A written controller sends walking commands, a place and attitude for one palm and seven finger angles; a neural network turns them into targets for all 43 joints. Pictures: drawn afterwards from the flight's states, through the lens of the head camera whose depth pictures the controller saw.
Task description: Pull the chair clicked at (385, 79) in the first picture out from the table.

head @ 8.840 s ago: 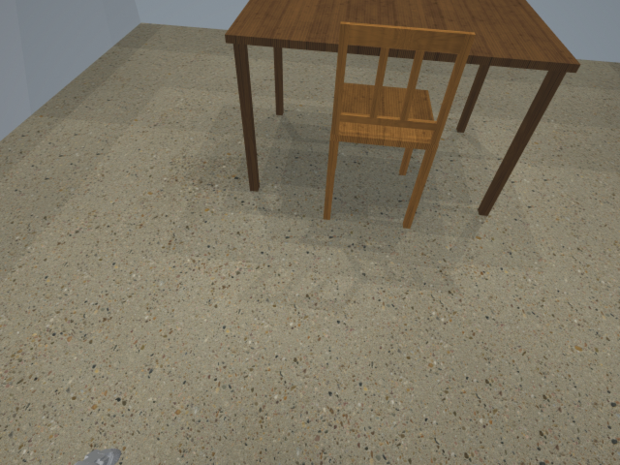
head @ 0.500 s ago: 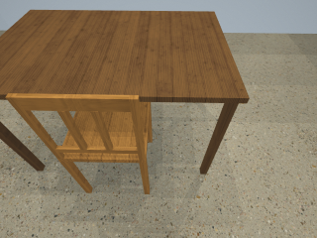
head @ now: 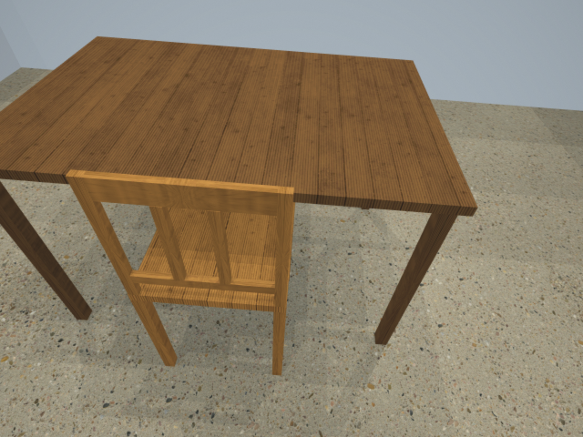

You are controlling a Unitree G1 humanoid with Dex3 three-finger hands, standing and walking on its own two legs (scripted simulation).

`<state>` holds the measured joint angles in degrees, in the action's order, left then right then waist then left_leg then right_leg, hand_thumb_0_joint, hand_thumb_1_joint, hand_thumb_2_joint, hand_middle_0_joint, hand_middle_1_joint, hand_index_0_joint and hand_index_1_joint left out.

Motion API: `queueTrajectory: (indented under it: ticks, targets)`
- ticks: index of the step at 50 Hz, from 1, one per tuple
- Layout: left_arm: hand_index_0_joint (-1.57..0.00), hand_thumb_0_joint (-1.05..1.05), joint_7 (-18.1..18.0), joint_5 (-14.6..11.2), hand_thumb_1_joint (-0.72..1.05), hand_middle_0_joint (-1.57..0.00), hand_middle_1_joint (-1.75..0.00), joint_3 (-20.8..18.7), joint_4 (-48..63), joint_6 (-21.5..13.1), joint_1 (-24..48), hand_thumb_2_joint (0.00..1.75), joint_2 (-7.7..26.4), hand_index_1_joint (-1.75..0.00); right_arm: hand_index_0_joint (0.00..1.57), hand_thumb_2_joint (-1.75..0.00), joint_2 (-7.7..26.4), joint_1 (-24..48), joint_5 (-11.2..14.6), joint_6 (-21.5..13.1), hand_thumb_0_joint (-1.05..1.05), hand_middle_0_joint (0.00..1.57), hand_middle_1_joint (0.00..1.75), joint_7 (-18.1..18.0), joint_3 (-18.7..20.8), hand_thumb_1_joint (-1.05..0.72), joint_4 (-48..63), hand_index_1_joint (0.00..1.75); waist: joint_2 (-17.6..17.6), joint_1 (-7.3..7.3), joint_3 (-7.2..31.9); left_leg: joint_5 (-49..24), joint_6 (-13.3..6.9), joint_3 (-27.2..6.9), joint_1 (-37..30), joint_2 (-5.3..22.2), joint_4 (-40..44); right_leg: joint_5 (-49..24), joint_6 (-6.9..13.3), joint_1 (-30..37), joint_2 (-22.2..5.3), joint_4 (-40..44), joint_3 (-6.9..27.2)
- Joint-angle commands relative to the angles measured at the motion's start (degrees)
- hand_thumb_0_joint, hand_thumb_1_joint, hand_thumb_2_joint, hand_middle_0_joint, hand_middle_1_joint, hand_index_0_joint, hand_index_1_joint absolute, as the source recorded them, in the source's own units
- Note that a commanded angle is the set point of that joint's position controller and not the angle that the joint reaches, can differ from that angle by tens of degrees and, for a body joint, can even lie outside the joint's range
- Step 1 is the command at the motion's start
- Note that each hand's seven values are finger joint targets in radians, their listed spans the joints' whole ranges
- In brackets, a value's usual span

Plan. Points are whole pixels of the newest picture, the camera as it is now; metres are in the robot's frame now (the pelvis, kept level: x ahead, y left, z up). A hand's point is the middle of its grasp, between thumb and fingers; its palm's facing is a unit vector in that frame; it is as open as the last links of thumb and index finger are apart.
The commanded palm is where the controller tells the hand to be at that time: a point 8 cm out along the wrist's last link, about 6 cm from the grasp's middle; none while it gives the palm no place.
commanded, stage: look again from close up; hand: left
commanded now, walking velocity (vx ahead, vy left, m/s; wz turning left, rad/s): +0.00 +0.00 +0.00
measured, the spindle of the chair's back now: (170, 244) +0.49 +0.29 -0.11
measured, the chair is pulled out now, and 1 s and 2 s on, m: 0.00 0.00 0.00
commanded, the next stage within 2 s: none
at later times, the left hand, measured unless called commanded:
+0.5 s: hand out of the picture -0.06 +0.19 -0.18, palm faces +0.01 -0.99 -0.16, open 7.4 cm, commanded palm none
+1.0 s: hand out of the picture -0.05 +0.16 -0.18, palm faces +0.02 -0.99 -0.15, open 7.4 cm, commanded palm none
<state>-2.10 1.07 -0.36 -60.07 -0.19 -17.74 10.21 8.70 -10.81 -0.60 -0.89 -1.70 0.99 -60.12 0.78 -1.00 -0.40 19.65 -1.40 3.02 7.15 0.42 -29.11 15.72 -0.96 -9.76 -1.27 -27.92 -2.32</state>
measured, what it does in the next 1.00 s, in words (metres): stands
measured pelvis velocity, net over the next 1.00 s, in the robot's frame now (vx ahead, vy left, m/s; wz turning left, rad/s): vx -0.03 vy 0.02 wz -0.03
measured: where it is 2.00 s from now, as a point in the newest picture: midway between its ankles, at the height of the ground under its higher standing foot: outside the picture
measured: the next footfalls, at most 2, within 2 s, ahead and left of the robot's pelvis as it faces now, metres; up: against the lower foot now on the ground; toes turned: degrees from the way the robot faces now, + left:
none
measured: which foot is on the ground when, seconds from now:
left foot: down 0.00-1.00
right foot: down 0.00-1.00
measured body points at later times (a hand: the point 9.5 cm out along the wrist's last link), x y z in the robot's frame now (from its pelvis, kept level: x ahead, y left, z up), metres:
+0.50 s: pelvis -0.03 +0.03 +0.00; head -0.03 +0.04 +0.45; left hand -0.05 +0.24 -0.16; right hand -0.08 -0.17 -0.16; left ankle -0.04 +0.10 -0.74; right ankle -0.01 -0.13 -0.74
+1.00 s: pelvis -0.03 +0.02 +0.00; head -0.04 +0.02 +0.45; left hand -0.05 +0.22 -0.16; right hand -0.05 -0.19 -0.16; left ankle -0.04 +0.10 -0.74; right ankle -0.01 -0.13 -0.74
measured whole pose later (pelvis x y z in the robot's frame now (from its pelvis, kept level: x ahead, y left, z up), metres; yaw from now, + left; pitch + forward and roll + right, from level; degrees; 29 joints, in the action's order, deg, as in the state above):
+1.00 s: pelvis -0.03 +0.02 +0.00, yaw -2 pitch -3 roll +0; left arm -2.5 1.2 -0.2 -63.1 -0.7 -19.9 5.6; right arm 6.9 -17.2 -0.3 -0.8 -1.4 0.8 -64.8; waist 0.3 0.1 -1.5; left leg 15.8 -3.0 5.8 8.6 -1.4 -26.7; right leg 12.1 -2.3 -12.9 -2.9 -27.5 0.5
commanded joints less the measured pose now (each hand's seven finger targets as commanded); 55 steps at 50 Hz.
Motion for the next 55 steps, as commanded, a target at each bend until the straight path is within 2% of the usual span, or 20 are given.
queueTrajectory:
  ticks: [1, 5, 7, 8, 12, 13, 17, 22, 24, 26, 37, 43, 49, 51, 55]
  targets:
    - [-0.20, 0.00, -0.54, -0.10, 0.90, -0.20, -0.30, -0.82, 1.93, -0.58, -2.74, 0.90, 4.91, -0.30, 0.20, -0.90, 6.98, -4.14, -0.28, -0.36, 0.00, 0.20, 0.30, -0.30, 0.67, -0.90, 0.95, 0.30, -1.63, 0.81, -4.50, -12.46, -1.17, -4.83, 5.28, 5.49, 7.68, -10.10, 1.56, -0.72, -4.22, 4.17, 3.74]
    - [-0.20, 0.00, -0.50, -0.13, 0.90, -0.20, -0.30, -0.57, 1.09, -0.36, -3.59, 0.90, 4.36, -0.30, 0.20, -0.90, 7.02, -5.35, -0.14, -0.45, 0.00, 0.20, 0.30, -0.20, 0.25, -0.90, -0.01, 0.30, -1.87, 0.69, -5.29, -9.82, -1.42, -5.41, 6.29, 5.60, 9.50, -8.05, 1.22, -0.63, -4.14, 4.27, 3.37]
    - [-0.20, 0.00, -0.53, -0.17, 0.90, -0.20, -0.30, -0.46, 0.60, -0.34, -4.13, 0.90, 3.95, -0.30, 0.20, -0.90, 6.90, -6.02, -0.11, -0.47, 0.00, 0.20, 0.30, -0.18, 0.16, -0.90, -0.49, 0.30, -3.12, 0.60, -5.58, -9.05, -1.55, -5.65, 6.53, 5.79, 10.48, -7.91, 1.15, -0.72, -4.16, 4.15, 3.15]
    - [-0.20, 0.00, -0.53, -0.12, 0.90, -0.20, -0.30, -0.44, 0.47, -0.31, -4.41, 0.90, 3.90, -0.30, 0.20, -0.90, 6.65, -6.72, 0.05, -0.46, 0.00, 0.20, 0.30, -0.16, 0.04, -0.90, -0.85, 0.30, -1.97, 0.56, -5.43, -7.93, -1.72, -6.01, 6.96, 6.01, 11.10, -7.05, 1.02, -0.11, -4.03, 4.33, 2.90]
    - [-0.20, 0.00, -0.60, -0.21, 0.90, -0.20, -0.30, -0.28, -0.54, -0.34, -5.25, 0.90, 3.00, -0.30, 0.20, -0.90, 6.24, -8.40, 0.06, -0.55, 0.00, 0.20, 0.30, -0.18, 0.02, -0.90, -2.02, 0.30, -2.60, 0.66, -5.96, -7.40, -1.72, -6.25, 7.31, 5.87, 11.82, -7.66, 0.99, -0.27, -4.35, 3.93, 2.77]
    - [-0.20, 0.00, -0.60, -0.20, 0.90, -0.20, -0.30, -0.23, -0.64, -0.32, -5.48, 0.90, 3.06, -0.30, 0.20, -0.90, 5.97, -8.85, 0.17, -0.50, 0.00, 0.20, 0.30, -0.17, -0.02, -0.90, -2.31, 0.30, -1.62, 0.45, -5.93, -6.81, -1.82, -6.28, 7.54, 5.92, 11.88, -7.17, 0.95, 0.04, -4.26, 4.21, 2.64]
    - [-0.20, 0.00, -0.71, -0.23, 0.90, -0.20, -0.30, -0.20, -1.32, -0.27, -6.04, 0.90, 1.72, -0.30, 0.20, -0.90, 5.36, -10.49, 0.05, -0.44, 0.00, 0.20, 0.30, -0.26, 0.01, -0.90, -3.23, 0.30, -2.95, 0.75, -6.79, -4.29, -1.69, -6.86, 8.29, 6.12, 13.31, -6.78, 0.95, -0.90, -4.21, 3.46, 2.37]
    - [-0.20, 0.00, -0.82, -0.14, 0.90, -0.20, -0.30, -0.21, -1.84, -0.36, -6.72, 0.90, 0.56, -0.30, 0.20, -0.90, 4.47, -11.94, 0.09, -0.43, 0.00, 0.20, 0.30, -0.31, 0.22, -0.90, -3.82, 0.30, -2.54, 0.85, -6.88, -2.62, -1.76, -7.25, 8.60, 6.31, 14.04, -6.95, 0.91, -1.43, -4.13, 3.11, 2.38]
    - [-0.20, 0.00, -0.84, -0.10, 0.90, -0.20, -0.30, -0.17, -2.03, -0.39, -7.16, 0.90, 0.37, -0.30, 0.20, -0.90, 4.17, -11.94, 0.15, -0.36, 0.00, 0.20, 0.30, -0.23, 0.22, -0.90, -3.95, 0.30, -1.39, 0.75, -7.19, -1.13, -1.79, -7.18, 9.13, 6.21, 14.05, -6.45, 0.92, -1.83, -4.20, 3.32, 2.51]
    - [-0.20, 0.00, -0.90, -0.13, 0.90, -0.20, -0.30, -0.22, -2.09, -0.52, -7.45, 0.90, -0.08, -0.30, 0.20, -0.90, 3.66, -12.34, 0.13, -0.44, 0.00, 0.20, 0.30, -0.30, 0.32, -0.90, -4.12, 0.30, -2.04, 0.87, -6.37, -3.14, -1.79, -6.67, 8.25, 5.94, 13.25, -7.62, 1.08, -1.95, -4.31, 3.24, 2.91]
    - [-0.20, 0.00, -1.12, -0.11, 0.90, -0.20, -0.30, -0.58, -2.01, -0.92, -7.52, 0.90, -0.60, -0.30, 0.20, -0.90, 2.41, -12.14, 0.16, -0.50, 0.00, 0.20, 0.30, -0.38, 0.37, -0.90, -3.96, 0.30, -0.21, 1.28, -5.21, -9.24, -1.54, -4.69, 5.78, 5.11, 9.58, -10.08, 1.54, -3.54, -4.60, 3.36, 4.85]
    - [-0.20, 0.00, -1.05, -0.03, 0.90, -0.20, -0.30, -0.48, -1.81, -0.88, -7.06, 0.90, -0.09, -0.30, 0.20, -0.90, 2.65, -11.34, 0.25, -0.25, 0.00, 0.20, 0.30, -0.23, 0.29, -0.90, -3.76, 0.30, -0.93, 1.27, -6.72, -5.91, -1.32, -4.86, 6.62, 5.29, 10.45, -7.68, 1.58, -4.65, -4.35, 4.33, 5.18]
    - [-0.20, 0.00, -0.92, -0.04, 0.90, -0.20, -0.30, -0.55, -1.71, -0.99, -6.75, 0.90, 0.11, -0.30, 0.20, -0.90, 2.91, -10.92, 0.13, -0.17, 0.00, 0.20, 0.30, -0.15, 0.23, -0.90, -3.47, 0.30, -0.41, 1.24, -6.62, -5.02, -1.14, -4.65, 6.56, 5.13, 10.53, -7.16, 1.80, -4.94, -4.46, 4.94, 5.75]
    - [-0.20, 0.00, -0.88, -0.08, 0.90, -0.20, -0.30, -0.59, -1.63, -0.99, -6.66, 0.90, 0.27, -0.30, 0.20, -0.90, 2.92, -10.87, 0.10, -0.18, 0.00, 0.20, 0.30, -0.15, 0.16, -0.90, -3.53, 0.30, -1.40, 1.26, -6.31, -4.77, -1.07, -4.72, 6.44, 5.17, 10.72, -6.93, 1.84, -4.83, -4.45, 5.07, 5.83]
    - [-0.20, 0.00, -0.83, -0.09, 0.90, -0.20, -0.30, -0.58, -1.57, -1.04, -6.40, 0.90, 0.54, -0.30, 0.20, -0.90, 3.05, -10.88, 0.11, -0.01, 0.00, 0.20, 0.30, -0.06, 0.20, -0.90, -3.60, 0.30, -0.03, 1.34, -6.56, -3.49, -0.89, -4.74, 6.62, 5.09, 10.73, -5.16, 1.86, -5.30, -4.45, 5.86, 6.22]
